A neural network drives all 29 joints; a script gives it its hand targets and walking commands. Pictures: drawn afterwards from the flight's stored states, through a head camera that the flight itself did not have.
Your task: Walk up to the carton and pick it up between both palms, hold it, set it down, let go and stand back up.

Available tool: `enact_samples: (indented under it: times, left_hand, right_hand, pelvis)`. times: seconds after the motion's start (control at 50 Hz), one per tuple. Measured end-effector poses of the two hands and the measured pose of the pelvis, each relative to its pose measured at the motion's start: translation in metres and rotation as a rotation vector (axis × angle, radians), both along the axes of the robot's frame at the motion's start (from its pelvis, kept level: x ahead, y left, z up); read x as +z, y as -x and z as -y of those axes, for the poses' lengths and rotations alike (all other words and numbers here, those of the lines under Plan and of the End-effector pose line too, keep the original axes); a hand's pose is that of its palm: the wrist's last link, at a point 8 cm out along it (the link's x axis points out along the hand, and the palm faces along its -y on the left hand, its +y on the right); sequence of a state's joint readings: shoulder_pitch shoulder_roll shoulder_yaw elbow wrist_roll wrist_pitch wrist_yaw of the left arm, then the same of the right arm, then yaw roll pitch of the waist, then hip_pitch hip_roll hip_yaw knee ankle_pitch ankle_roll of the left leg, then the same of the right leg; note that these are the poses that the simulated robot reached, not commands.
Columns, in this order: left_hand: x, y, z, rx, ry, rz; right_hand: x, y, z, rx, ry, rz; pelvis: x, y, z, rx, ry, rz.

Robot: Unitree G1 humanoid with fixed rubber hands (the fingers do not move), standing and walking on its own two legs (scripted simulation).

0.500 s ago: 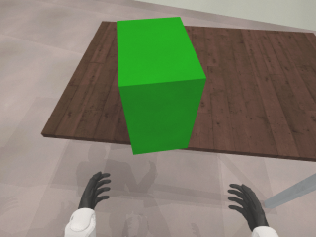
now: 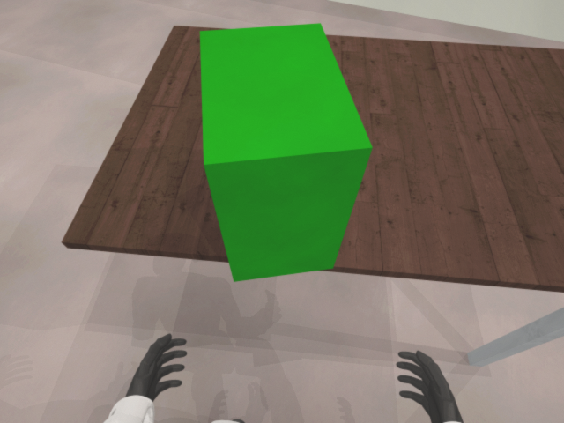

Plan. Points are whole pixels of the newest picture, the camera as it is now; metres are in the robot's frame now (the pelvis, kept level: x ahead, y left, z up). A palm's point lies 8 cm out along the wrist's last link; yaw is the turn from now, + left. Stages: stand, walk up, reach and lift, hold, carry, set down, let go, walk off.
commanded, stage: let go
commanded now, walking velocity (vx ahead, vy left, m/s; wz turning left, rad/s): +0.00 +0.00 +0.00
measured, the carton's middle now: (273, 162) +0.44 +0.06 +0.09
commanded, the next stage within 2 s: stand in 0.48 s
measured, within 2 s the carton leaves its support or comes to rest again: neither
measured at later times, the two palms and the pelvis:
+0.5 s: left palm (144, 393) +0.15 +0.22 -0.09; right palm (452, 417) +0.15 -0.21 -0.10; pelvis +0.01 +0.00 +0.00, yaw +0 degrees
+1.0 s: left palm out of the picture +0.10 +0.28 -0.12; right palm out of the picture +0.11 -0.28 -0.09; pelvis +0.02 +0.01 +0.00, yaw +0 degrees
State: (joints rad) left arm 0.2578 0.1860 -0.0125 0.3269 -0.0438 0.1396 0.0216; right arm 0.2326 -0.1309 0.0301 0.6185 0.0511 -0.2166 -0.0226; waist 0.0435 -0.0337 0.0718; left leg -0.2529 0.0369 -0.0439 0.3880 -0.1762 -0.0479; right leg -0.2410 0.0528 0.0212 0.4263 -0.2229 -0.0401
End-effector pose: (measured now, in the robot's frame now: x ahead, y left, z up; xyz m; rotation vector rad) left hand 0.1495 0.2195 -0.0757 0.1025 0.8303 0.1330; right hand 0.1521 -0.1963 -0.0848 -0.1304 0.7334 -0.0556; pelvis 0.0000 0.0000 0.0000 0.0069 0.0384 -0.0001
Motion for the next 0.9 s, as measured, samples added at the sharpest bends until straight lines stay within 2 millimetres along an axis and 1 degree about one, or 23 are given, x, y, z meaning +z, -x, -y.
enact_samples:
  times: [0.14, 0.22, 0.36, 0.5, 0.54, 0.62, 0.68, 0.74, 0.82, 0.9]
  left_hand:
    - [-0.002, -0.003, -0.004, -0.004, -0.002, -0.009]
    - [-0.005, -0.005, -0.003, -0.013, 0.005, -0.020]
    - [-0.008, -0.004, -0.002, -0.018, 0.006, -0.036]
    - [-0.011, -0.001, -0.003, -0.019, -0.001, -0.053]
    - [-0.012, 0.000, -0.005, -0.024, -0.010, -0.044]
    - [-0.021, 0.011, -0.017, -0.019, -0.035, -0.067]
    - [-0.028, 0.019, -0.030, -0.004, -0.053, -0.097]
    - [-0.033, 0.026, -0.042, 0.011, -0.069, -0.120]
    - [-0.036, 0.031, -0.055, 0.022, -0.086, -0.125]
    - [-0.038, 0.037, -0.063, 0.028, -0.100, -0.137]
  right_hand:
    - [-0.007, -0.002, -0.004, 0.010, 0.002, -0.010]
    - [-0.008, -0.003, -0.003, 0.010, 0.011, -0.009]
    - [-0.012, 0.000, 0.007, 0.004, 0.038, -0.034]
    - [-0.012, 0.003, 0.019, -0.007, 0.064, -0.036]
    - [-0.014, 0.005, 0.023, 0.008, 0.086, -0.072]
    - [-0.017, 0.015, 0.048, -0.014, 0.152, -0.200]
    - [-0.012, 0.020, 0.067, -0.052, 0.196, -0.233]
    - [-0.007, 0.024, 0.080, -0.077, 0.229, -0.241]
    - [-0.003, 0.027, 0.089, -0.096, 0.252, -0.256]
    - [-0.004, 0.031, 0.089, -0.100, 0.251, -0.266]
  pelvis:
    - [0.000, -0.005, 0.000, 0.000, 0.000, -0.006]
    - [0.000, -0.007, 0.000, 0.000, -0.001, -0.009]
    - [0.000, -0.008, 0.000, 0.000, -0.001, -0.011]
    - [0.000, -0.008, 0.000, 0.000, -0.001, -0.011]
    - [0.000, -0.009, 0.000, 0.000, -0.001, -0.011]
    - [-0.001, -0.013, -0.002, 0.000, 0.002, -0.008]
    - [-0.001, -0.017, -0.006, 0.000, 0.007, -0.006]
    - [-0.002, -0.020, -0.009, 0.000, 0.011, -0.004]
    - [-0.002, -0.023, -0.011, 0.001, 0.014, -0.004]
    - [-0.002, -0.022, -0.011, 0.001, 0.015, -0.002]
